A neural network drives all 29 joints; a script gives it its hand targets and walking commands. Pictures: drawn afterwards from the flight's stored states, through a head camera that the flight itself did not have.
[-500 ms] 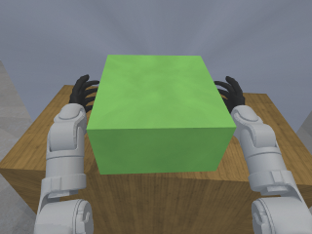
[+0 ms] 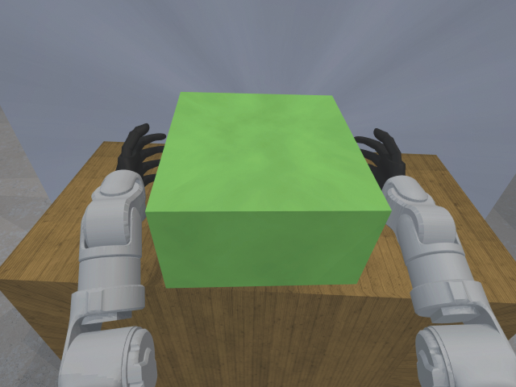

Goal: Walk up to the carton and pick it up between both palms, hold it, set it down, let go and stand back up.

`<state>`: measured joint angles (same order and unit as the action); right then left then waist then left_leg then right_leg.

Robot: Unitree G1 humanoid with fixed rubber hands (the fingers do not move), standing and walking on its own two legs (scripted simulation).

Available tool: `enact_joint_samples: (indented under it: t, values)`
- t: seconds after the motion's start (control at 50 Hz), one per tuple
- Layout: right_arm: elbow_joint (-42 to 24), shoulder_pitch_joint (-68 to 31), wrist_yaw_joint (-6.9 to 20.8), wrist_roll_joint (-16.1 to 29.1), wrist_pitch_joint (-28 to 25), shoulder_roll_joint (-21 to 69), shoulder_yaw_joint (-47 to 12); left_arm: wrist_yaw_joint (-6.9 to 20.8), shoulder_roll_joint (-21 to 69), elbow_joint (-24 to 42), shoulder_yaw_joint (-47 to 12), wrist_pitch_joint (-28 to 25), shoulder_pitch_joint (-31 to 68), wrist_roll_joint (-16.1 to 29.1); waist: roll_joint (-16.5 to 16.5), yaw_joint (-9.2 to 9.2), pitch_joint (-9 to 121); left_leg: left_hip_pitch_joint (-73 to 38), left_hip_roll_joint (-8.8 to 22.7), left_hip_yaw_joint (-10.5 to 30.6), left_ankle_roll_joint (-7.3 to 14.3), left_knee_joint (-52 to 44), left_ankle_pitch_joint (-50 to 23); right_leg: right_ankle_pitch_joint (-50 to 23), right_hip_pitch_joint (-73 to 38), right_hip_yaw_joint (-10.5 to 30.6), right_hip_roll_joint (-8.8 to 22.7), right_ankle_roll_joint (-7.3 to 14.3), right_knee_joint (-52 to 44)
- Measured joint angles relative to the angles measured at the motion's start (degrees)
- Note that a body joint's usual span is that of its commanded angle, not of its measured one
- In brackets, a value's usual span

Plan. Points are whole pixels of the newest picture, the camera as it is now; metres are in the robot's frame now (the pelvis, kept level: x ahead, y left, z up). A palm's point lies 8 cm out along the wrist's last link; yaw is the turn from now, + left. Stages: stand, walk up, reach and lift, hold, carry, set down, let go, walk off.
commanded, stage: hold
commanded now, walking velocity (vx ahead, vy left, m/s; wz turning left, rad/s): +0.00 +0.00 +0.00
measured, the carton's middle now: (260, 178) +0.42 -0.01 +0.16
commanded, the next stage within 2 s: none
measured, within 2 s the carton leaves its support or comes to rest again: neither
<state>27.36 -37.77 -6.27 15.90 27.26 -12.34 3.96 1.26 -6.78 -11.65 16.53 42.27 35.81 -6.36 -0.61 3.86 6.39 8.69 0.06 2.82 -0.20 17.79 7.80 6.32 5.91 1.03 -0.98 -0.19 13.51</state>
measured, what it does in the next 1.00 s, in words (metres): stands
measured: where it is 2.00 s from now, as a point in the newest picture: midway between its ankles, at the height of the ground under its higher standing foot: outside the picture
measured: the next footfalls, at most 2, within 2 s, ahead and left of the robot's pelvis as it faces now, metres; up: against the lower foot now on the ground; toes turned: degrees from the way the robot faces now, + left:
none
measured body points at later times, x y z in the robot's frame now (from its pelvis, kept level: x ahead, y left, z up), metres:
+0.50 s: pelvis +0.00 +0.00 +0.00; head -0.04 +0.02 +0.45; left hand +0.38 +0.19 +0.20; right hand +0.38 -0.19 +0.20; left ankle +0.02 +0.12 -0.75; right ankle +0.01 -0.12 -0.75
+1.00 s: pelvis +0.00 +0.00 +0.00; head -0.05 +0.01 +0.45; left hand +0.38 +0.18 +0.21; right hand +0.38 -0.20 +0.20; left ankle +0.02 +0.12 -0.75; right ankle +0.01 -0.12 -0.75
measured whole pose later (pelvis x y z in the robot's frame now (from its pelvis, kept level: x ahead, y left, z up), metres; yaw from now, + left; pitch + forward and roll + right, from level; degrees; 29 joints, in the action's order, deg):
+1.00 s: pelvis +0.00 +0.00 +0.00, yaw +0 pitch -1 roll -1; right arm 27.3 -38.6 -6.1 15.2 27.7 -12.7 3.8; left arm 1.2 -6.6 -12.1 17.0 41.9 36.3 -6.4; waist -0.3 3.5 6.7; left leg 8.6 0.2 2.7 -0.3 17.6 7.7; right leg 6.3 6.0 1.1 -1.2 0.0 13.6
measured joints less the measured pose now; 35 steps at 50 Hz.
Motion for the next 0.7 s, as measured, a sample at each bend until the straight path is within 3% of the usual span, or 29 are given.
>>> enact_joint_samples:
  t: [0.7]
  values:
    - [-2.75,1.44,-0.71,0.56,0.52,0.28,-0.19,0.07,-0.24,2.65,-0.51,0.45,-1.56,0.36,-0.18,0.17,-0.38,0.18,-0.17,0.29,0.1,0.54,0.3,0.02,-0.36,-0.3,0.1,-0.12,-0.31]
